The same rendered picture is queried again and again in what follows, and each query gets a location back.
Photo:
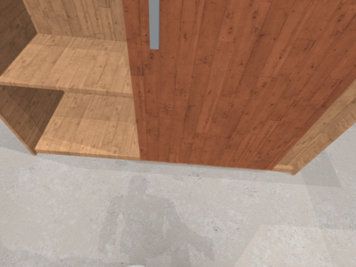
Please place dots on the handle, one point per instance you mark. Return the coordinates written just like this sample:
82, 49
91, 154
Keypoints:
154, 22

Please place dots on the wardrobe door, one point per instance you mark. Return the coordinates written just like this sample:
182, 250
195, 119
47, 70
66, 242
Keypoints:
331, 117
236, 83

